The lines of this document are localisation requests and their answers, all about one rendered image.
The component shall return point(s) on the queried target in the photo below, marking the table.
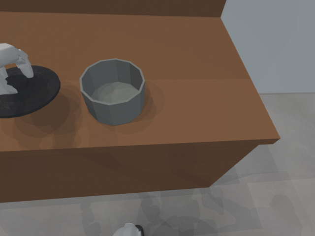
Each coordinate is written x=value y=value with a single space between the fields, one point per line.
x=202 y=113

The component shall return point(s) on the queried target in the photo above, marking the lid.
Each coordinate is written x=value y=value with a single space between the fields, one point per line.
x=42 y=89

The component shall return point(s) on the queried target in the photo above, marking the knob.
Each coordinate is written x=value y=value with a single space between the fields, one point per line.
x=18 y=81

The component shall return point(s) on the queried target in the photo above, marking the robot left shin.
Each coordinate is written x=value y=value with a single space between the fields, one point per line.
x=129 y=225

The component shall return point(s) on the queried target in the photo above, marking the pot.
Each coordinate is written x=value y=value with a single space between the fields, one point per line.
x=113 y=90

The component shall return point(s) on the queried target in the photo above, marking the robot left hand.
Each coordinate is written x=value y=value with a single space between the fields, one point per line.
x=8 y=55

